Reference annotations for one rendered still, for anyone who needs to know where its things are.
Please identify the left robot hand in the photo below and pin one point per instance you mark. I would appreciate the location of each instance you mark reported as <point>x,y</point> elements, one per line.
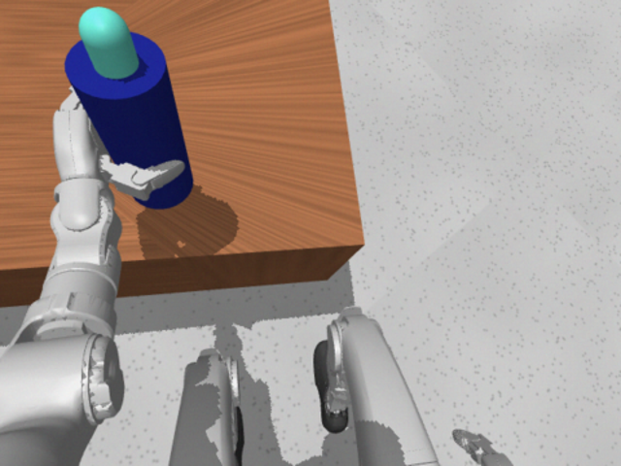
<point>80,153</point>

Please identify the right robot foot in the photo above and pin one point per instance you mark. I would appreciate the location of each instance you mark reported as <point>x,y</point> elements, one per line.
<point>334,423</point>

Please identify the left robot arm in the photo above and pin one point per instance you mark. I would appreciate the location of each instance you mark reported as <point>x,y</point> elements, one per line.
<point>60,375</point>

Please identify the right robot hand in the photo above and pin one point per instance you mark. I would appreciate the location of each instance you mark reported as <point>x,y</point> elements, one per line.
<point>481,449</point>

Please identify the bottle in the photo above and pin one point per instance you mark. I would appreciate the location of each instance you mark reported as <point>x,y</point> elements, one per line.
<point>123,82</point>

